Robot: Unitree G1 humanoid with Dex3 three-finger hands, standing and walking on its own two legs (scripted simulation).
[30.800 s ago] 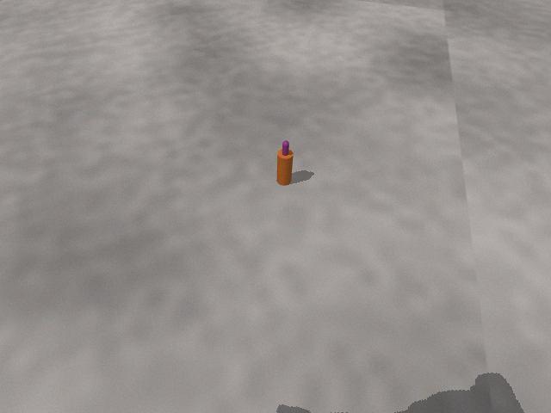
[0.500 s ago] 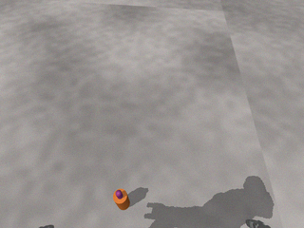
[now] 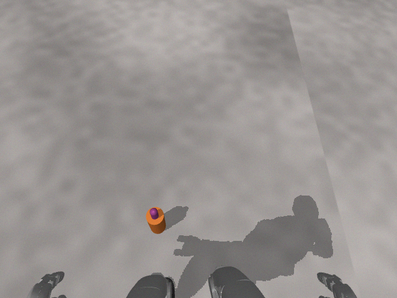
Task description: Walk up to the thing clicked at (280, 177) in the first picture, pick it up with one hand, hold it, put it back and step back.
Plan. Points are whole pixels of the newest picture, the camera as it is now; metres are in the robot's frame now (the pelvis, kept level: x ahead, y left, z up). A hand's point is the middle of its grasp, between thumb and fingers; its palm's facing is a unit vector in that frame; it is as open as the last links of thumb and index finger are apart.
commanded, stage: step back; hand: left
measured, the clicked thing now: (156, 219) +0.41 +0.13 -0.63
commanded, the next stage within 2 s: none
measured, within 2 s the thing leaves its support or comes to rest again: neither
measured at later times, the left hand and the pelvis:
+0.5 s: hand out of the picture +0.00 +0.27 -0.15, palm faces +0.03 -0.92 -0.38, open 7.4 cm; pelvis -0.13 +0.01 -0.01, yaw +2 degrees
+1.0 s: hand out of the picture -0.20 +0.23 -0.13, palm faces -0.03 -0.91 -0.42, open 7.4 cm; pelvis -0.29 -0.04 +0.00, yaw -2 degrees
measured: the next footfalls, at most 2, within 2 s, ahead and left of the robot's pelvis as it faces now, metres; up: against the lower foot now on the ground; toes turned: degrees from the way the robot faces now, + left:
right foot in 0.10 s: +0.00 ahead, -0.13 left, +0.00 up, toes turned +2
left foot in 0.42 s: -0.09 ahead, +0.12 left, +0.00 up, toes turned -1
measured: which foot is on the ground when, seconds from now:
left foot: down 0.00-0.14, up 0.16-0.40, down 0.42-0.84, up 0.86-1.00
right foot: up 0.00-0.08, down 0.10-0.44, up 0.46-0.80, down 0.82-1.00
